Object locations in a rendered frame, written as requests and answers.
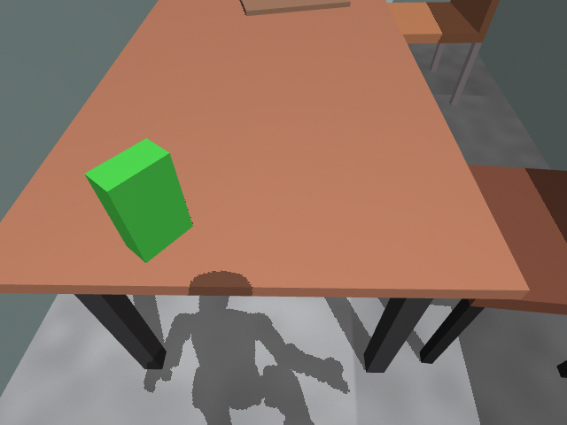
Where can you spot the chair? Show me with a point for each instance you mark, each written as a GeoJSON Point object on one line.
{"type": "Point", "coordinates": [530, 208]}
{"type": "Point", "coordinates": [457, 21]}

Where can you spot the table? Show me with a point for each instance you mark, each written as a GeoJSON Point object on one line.
{"type": "Point", "coordinates": [313, 159]}

